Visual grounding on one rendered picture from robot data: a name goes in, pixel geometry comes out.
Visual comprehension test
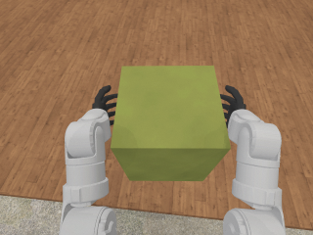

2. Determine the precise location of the robot right hand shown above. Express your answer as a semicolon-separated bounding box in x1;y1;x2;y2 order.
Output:
220;85;246;128

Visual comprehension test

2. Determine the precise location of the robot left upper arm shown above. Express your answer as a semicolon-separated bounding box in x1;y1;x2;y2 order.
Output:
60;206;117;235

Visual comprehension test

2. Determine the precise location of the robot right upper arm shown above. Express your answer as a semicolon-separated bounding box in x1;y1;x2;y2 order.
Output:
223;208;286;235

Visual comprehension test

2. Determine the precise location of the left robot forearm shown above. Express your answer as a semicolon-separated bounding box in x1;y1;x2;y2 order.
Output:
59;109;112;235

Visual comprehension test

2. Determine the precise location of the right robot forearm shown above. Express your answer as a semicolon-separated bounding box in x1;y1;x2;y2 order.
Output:
227;109;287;235

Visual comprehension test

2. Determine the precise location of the carton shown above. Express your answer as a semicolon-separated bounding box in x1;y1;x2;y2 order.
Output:
111;66;231;181

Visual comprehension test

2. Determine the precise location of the robot left hand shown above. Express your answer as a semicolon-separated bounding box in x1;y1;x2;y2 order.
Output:
92;85;118;125

